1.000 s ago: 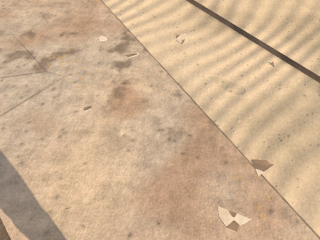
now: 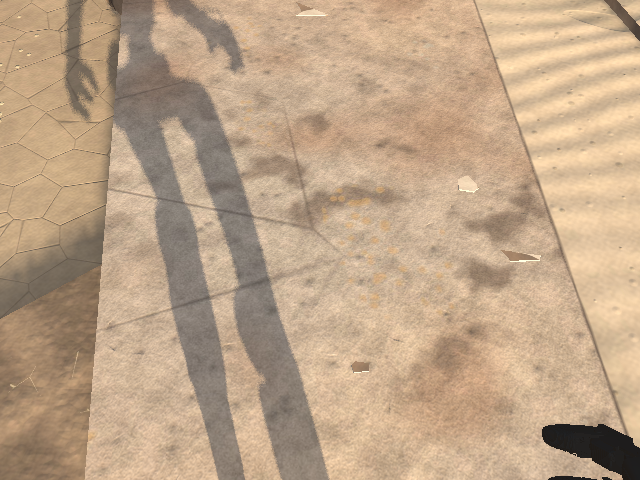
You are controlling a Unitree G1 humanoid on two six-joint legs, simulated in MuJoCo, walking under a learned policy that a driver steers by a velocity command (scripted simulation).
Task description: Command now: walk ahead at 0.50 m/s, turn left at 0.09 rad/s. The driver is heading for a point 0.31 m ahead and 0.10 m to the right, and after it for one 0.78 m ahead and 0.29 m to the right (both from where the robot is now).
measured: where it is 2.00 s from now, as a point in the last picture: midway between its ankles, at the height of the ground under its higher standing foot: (466, 347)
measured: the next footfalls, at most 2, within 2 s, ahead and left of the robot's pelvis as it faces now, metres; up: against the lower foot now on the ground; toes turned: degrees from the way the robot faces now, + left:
left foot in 0.04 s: +0.19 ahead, +0.13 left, +0.00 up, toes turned +1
right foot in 0.58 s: +0.46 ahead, -0.14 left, +0.00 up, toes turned -18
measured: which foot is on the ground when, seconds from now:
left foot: up 0.00-0.02, down 0.04-0.60, up 0.62-1.00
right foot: down 0.00-0.06, up 0.08-0.56, down 0.58-1.00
